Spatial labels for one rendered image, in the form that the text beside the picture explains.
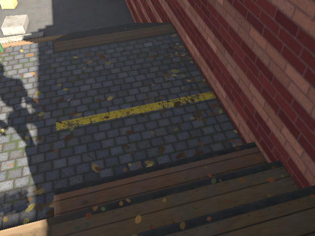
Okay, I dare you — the stairs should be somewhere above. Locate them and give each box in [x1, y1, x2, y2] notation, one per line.
[55, 22, 164, 40]
[47, 142, 315, 236]

